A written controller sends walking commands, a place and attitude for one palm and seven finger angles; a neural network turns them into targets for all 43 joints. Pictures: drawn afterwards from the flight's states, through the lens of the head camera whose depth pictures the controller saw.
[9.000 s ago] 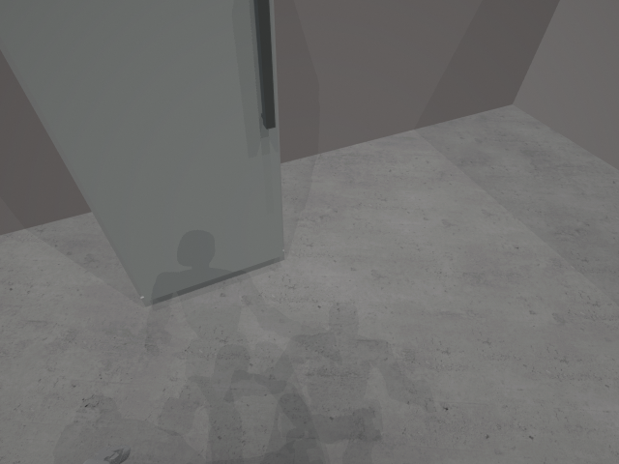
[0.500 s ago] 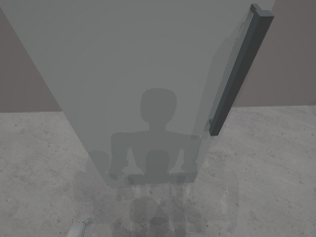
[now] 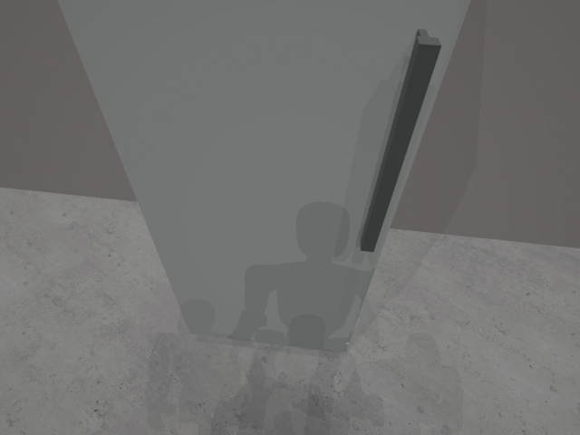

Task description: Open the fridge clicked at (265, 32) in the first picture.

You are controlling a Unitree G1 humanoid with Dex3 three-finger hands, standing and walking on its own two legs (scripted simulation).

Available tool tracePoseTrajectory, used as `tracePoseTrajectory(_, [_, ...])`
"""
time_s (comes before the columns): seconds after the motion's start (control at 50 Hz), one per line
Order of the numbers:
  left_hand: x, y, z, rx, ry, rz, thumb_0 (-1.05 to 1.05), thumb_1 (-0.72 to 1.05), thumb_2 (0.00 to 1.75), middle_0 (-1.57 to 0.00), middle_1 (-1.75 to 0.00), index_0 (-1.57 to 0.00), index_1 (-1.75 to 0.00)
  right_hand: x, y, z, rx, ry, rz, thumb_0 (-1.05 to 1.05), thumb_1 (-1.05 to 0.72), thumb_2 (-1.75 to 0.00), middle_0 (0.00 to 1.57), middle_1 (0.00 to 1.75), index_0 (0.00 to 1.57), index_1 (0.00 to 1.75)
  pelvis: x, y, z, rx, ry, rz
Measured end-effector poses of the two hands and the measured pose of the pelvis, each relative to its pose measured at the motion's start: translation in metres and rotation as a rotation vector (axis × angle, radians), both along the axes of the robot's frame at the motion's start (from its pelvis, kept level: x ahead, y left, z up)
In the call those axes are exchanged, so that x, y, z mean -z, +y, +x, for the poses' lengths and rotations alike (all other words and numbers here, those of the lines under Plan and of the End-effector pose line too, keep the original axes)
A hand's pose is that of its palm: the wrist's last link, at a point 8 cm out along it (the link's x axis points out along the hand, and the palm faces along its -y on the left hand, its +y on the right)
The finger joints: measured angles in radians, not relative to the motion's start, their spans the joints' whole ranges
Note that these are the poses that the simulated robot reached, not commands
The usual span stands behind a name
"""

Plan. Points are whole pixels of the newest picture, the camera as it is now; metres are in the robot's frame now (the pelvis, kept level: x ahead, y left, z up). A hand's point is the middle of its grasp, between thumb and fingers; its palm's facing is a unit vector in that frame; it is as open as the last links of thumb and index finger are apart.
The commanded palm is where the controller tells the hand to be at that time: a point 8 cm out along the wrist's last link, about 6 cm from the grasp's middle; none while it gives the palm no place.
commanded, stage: come to a stop and stand still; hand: right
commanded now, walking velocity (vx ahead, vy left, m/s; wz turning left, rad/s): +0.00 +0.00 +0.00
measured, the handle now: (388, 161) +0.50 -0.11 +0.14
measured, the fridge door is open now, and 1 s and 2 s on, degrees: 0 0 0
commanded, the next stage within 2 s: look again from close up in 0.50 s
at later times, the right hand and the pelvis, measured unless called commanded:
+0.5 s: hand out of the picture -0.05 -0.17 -0.17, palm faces +0.04 +0.98 -0.19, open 7.4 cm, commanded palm none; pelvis -0.02 -0.01 +0.01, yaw -1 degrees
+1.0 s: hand out of the picture +0.01 -0.16 -0.16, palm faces +0.02 +0.98 -0.21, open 7.4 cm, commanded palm none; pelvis +0.01 +0.02 +0.01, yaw -1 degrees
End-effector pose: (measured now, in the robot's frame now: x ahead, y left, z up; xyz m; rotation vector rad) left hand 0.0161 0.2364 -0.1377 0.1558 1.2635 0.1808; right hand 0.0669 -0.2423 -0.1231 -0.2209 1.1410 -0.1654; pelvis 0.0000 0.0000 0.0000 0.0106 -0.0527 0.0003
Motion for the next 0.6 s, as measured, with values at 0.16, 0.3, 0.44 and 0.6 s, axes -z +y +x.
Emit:
tracePoseTrajectory(0.16, [-0.003,-0.008,-0.046,-0.041,0.086,-0.002,0.00,0.91,0.89,-0.20,-0.30,-0.20,-0.29,0.006,0.003,-0.035,-0.009,0.083,0.032,0.01,-0.91,-0.90,0.20,0.30,0.20,0.30,-0.005,-0.008,-0.014,-0.008,-0.002,0.000])
tracePoseTrajectory(0.3, [-0.004,-0.012,-0.051,-0.039,0.101,-0.009,0.00,0.91,0.89,-0.20,-0.30,-0.20,-0.29,0.013,0.010,-0.077,0.023,0.173,0.062,0.01,-0.91,-0.90,0.20,0.30,0.20,0.30,-0.006,-0.009,-0.019,-0.004,-0.006,0.001])
tracePoseTrajectory(0.44, [-0.003,-0.014,-0.034,-0.013,0.072,-0.019,0.00,0.91,0.89,-0.20,-0.30,-0.20,-0.29,0.015,0.018,-0.112,0.065,0.243,0.074,0.01,-0.91,-0.90,0.20,0.30,0.20,0.30,-0.006,-0.007,-0.020,0.005,-0.005,-0.002])
tracePoseTrajectory(0.6, [-0.002,-0.012,-0.012,0.016,0.043,-0.031,0.00,0.91,0.89,-0.20,-0.30,-0.20,-0.29,0.013,0.027,-0.128,0.096,0.278,0.078,0.01,-0.91,-0.90,0.20,0.30,0.20,0.30,-0.007,-0.002,-0.017,0.016,0.006,-0.006])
